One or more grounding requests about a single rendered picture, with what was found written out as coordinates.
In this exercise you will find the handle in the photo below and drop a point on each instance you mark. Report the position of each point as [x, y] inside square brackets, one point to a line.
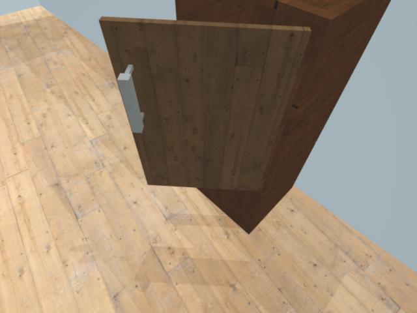
[129, 97]

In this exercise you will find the cupboard door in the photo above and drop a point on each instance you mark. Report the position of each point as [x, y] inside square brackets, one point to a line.
[213, 95]

